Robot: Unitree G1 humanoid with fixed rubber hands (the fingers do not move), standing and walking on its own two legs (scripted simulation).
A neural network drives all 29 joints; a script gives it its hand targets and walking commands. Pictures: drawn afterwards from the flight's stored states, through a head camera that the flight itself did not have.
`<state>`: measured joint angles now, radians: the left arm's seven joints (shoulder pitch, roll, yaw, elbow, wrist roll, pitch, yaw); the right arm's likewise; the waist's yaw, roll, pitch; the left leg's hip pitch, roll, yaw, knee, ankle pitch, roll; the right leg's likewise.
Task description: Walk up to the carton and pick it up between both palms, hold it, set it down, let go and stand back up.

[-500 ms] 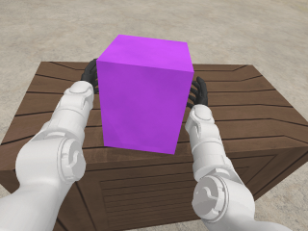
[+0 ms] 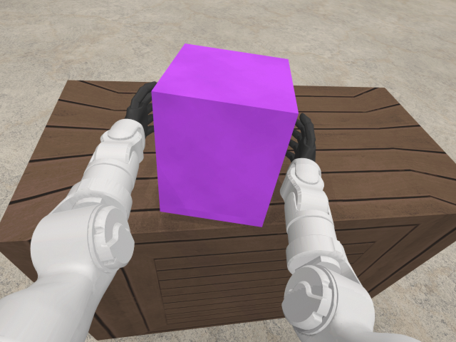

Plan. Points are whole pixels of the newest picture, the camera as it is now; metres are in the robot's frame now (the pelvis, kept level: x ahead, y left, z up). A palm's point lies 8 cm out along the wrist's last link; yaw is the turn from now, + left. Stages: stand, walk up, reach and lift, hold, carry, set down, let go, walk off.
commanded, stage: set down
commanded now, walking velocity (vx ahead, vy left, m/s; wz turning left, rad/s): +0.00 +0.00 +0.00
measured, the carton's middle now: (223, 135) +0.48 -0.03 +0.12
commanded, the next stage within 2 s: none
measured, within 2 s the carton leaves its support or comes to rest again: rests again in 1.38 s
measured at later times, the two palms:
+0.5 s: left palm (137, 130) +0.46 +0.13 +0.15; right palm (300, 163) +0.39 -0.15 +0.13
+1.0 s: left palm (137, 129) +0.47 +0.13 +0.14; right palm (299, 162) +0.40 -0.15 +0.13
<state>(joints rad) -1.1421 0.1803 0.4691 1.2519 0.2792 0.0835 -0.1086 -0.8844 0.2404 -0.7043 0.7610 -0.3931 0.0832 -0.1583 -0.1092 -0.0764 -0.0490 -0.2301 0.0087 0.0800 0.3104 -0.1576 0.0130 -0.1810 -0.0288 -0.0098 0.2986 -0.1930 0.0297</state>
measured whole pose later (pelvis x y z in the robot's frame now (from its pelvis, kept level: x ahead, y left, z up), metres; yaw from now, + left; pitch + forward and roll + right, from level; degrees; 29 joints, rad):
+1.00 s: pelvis +0.00 +0.00 +0.00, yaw +0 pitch +2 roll +0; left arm -1.11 0.09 0.65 1.09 0.43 0.04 -0.18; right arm -0.85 0.29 -0.76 0.64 -0.48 0.00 -0.11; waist -0.09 -0.08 0.05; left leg -0.18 0.00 0.08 0.29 -0.15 0.02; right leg -0.12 -0.03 -0.01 0.27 -0.19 0.03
